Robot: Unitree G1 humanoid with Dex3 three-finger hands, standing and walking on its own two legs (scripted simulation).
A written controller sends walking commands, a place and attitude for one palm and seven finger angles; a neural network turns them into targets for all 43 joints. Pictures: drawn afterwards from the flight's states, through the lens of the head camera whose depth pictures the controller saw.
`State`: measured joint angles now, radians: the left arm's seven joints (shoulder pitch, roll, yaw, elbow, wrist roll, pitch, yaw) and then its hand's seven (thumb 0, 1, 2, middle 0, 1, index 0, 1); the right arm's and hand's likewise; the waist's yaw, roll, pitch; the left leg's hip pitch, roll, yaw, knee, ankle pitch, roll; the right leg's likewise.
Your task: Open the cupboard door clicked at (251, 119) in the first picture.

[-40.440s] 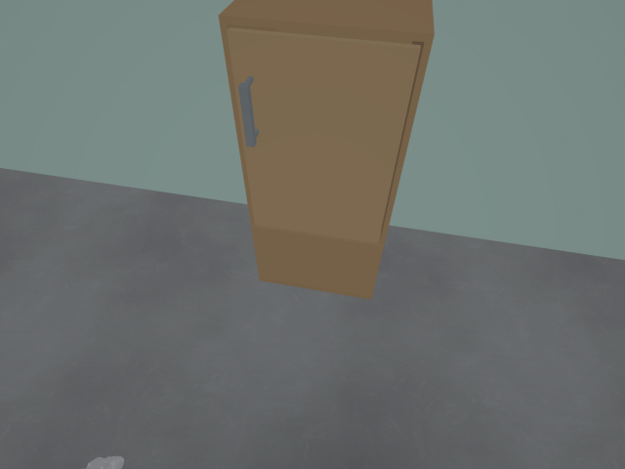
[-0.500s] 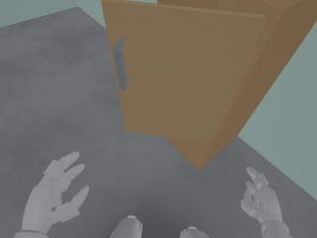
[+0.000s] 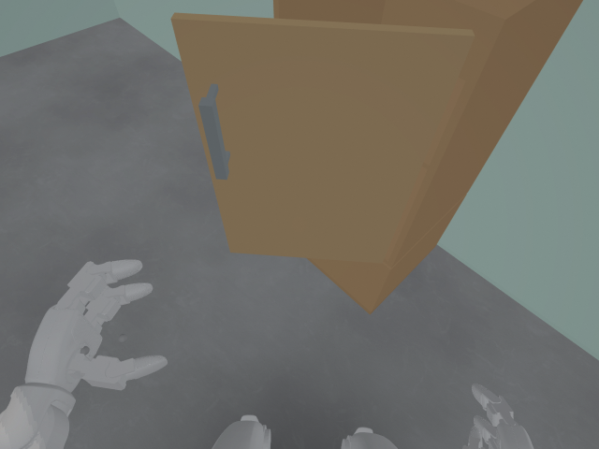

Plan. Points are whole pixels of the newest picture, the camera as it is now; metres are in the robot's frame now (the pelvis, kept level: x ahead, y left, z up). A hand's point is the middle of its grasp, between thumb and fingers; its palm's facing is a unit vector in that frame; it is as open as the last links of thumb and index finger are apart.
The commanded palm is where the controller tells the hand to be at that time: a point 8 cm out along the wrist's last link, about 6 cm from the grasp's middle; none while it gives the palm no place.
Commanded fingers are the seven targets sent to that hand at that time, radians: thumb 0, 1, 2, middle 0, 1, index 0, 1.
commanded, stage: raise the hand with hooked fingers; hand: left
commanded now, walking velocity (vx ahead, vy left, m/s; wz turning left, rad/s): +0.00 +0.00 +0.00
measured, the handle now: (218, 134) +0.57 +0.17 +0.07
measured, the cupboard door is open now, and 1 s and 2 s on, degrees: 42 42 42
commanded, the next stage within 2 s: move the hooked fingers beside the handle in 1.10 s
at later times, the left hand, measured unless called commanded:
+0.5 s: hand (78, 285) +0.29 +0.28 +0.08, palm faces +0.01 -1.00 -0.05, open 13.9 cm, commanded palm +0.27 +0.33 +0.09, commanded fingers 0.00 -0.50 0.30 -0.30 -1.20 -0.30 -1.20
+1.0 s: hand (77, 270) +0.30 +0.28 +0.09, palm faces +0.01 -1.00 -0.04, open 14.0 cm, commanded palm +0.28 +0.33 +0.09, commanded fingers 0.00 -0.50 0.30 -0.30 -1.20 -0.30 -1.20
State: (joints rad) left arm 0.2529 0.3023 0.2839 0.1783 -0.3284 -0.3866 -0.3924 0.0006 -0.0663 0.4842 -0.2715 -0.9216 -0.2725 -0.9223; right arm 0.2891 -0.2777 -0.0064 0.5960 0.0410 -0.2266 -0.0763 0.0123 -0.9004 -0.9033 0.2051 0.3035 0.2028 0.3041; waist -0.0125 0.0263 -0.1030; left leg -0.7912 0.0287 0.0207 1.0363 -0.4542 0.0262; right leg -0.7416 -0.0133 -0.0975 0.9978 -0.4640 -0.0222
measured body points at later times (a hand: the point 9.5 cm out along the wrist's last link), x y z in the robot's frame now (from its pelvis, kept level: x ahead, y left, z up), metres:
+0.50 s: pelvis +0.01 +0.01 +0.02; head +0.06 +0.02 +0.47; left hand +0.28 +0.33 +0.09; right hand +0.18 -0.23 -0.06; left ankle +0.03 +0.10 -0.67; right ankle +0.02 -0.11 -0.67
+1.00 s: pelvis +0.01 +0.01 +0.02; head +0.07 +0.02 +0.47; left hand +0.30 +0.34 +0.09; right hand +0.16 -0.24 -0.06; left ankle +0.03 +0.10 -0.67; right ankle +0.02 -0.11 -0.67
